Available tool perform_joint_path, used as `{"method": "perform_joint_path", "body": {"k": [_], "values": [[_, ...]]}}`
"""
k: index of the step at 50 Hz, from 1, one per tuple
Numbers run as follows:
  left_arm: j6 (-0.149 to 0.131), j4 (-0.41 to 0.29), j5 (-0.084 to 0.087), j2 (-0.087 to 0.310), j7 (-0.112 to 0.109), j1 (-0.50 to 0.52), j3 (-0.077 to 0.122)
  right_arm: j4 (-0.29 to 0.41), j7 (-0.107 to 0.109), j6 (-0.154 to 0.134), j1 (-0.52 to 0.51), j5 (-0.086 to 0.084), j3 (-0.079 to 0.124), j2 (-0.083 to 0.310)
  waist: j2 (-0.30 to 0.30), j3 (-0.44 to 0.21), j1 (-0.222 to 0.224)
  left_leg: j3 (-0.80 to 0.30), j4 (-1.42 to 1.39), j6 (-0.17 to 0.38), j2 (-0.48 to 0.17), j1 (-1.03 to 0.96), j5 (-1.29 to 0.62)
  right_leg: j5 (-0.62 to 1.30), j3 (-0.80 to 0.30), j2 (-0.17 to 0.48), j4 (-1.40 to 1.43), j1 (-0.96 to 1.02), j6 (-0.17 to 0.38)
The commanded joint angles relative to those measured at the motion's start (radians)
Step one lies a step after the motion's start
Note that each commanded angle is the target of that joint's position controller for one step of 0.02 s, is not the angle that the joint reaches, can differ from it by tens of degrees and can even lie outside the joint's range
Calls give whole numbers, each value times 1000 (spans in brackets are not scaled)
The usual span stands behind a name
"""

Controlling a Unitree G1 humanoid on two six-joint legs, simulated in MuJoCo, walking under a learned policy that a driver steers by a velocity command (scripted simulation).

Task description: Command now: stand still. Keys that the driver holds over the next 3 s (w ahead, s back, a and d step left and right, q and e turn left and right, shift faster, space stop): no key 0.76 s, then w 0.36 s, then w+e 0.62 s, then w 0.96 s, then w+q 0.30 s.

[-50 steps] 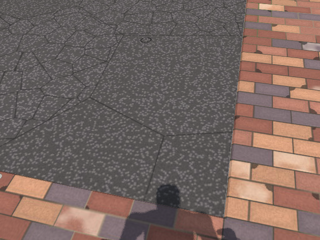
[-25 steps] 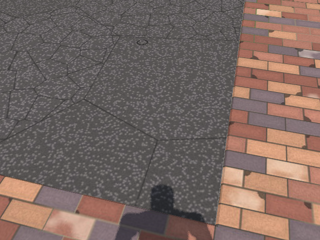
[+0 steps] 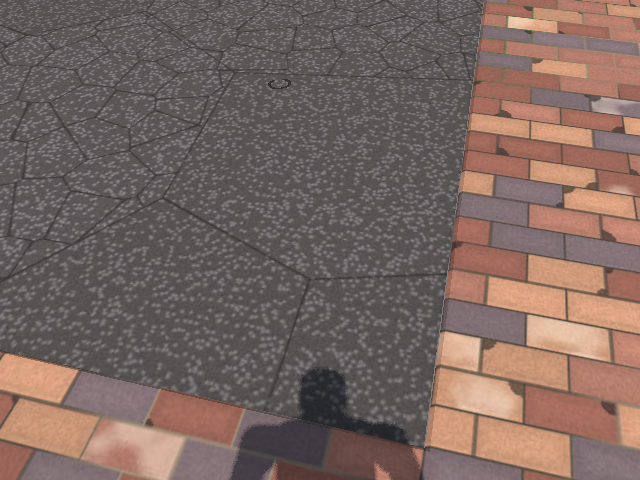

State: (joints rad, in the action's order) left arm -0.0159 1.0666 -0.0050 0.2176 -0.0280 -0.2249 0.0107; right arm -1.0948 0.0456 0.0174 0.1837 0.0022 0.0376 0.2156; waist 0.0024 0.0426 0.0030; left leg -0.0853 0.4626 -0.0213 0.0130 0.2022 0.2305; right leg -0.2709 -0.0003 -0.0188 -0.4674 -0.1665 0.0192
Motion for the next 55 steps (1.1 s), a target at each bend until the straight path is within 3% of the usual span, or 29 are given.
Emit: {"method": "perform_joint_path", "body": {"k": [1, 38, 39, 40, 41, 43, 44, 46, 48, 49, 51, 52, 53, 54, 55], "values": [[-7, -20, 0, 103, -3, -36, 16, 15, 4, -8, 19, 0, 12, 100, -3, -2, 0, -7, -61, 28, -21, -19, -126, 76, -45, 46, 108, -55, 13], [-4, 6, 5, 58, -5, -141, 9, -27, 11, -13, 114, -4, -10, 66, -3, 16, 0, 9, -60, 18, -21, 4, -126, 115, -46, 39, 107, -52, 23], [-3, 16, 4, 50, -6, -159, 7, -36, 11, -12, 133, -3, -14, 51, -10, -8, 0, 26, -55, 18, -8, -7, -49, 8, -43, 34, 121, -43, 26], [0, 18, 9, 65, -10, -165, 14, -37, 13, -11, 134, -7, -14, 48, -28, 6, 5, 55, -22, 22, 19, 17, 69, -162, -56, 33, 138, -54, 39], [3, 13, 18, 102, -14, -166, 26, -30, 14, -14, 127, -11, -11, 52, -66, 30, 11, 92, 44, 29, 50, 68, 207, -347, -102, 57, 164, -71, 70], [-4, 8, 27, 164, -17, -216, 47, 11, 6, -38, 71, -12, -14, 44, -164, 89, 42, 123, 227, 44, 42, 228, 250, -603, -339, 230, 291, -63, 171], [-13, 2, 27, 187, -17, -218, 59, 30, -2, -56, 42, -15, -15, 40, -183, 128, 49, 102, 326, 54, -7, 266, 212, -603, -457, 321, 342, -93, 225], [-34, -18, 16, 166, -12, -196, 60, 50, -19, -84, 22, -26, -8, 52, -148, 153, 37, 57, 447, 75, -70, 384, 273, -477, -506, 373, 356, -44, 252], [-43, -45, 33, 153, -7, -154, 60, 60, -31, -106, 28, -35, -3, 58, -113, 125, 11, 60, 310, 94, -94, 348, 261, -337, -394, 326, 328, -8, 198], [-42, -55, 41, 158, -5, -132, 61, 53, -35, -113, 43, -37, 0, 54, -108, 101, -4, 96, 202, 93, -72, 243, 215, -273, -308, 275, 305, -41, 170], [-30, -64, 48, 169, 0, -116, 63, -10, -40, -116, 180, -32, 13, 43, -92, 45, -61, 192, 39, 68, 18, -68, 12, -232, -178, 183, 203, -190, 143], [-30, -72, 46, 160, 1, -111, 59, -40, -39, -109, 259, -29, 22, 49, -64, 30, -90, 187, 16, 59, 32, -174, 3, -206, -143, 148, 123, -255, 130], [-38, -89, 37, 111, 8, -80, 43, -55, -35, -107, 361, -27, 35, 86, 56, 5, -133, 2, -74, 93, -88, -289, 89, -114, -60, 82, -117, -357, 86], [-58, -122, 26, 32, 12, -78, 24, -54, -33, -110, 480, -28, 60, 214, 313, -48, -150, -422, -237, 215, -333, -408, 225, -197, 56, -24, -468, -549, 29], [-75, -139, 43, 44, 13, -65, 28, -58, -44, -127, 469, -6, 46, 194, 254, -29, -125, -670, -318, 303, -429, -349, 399, -272, -61, -11, -691, -649, 44]]}}
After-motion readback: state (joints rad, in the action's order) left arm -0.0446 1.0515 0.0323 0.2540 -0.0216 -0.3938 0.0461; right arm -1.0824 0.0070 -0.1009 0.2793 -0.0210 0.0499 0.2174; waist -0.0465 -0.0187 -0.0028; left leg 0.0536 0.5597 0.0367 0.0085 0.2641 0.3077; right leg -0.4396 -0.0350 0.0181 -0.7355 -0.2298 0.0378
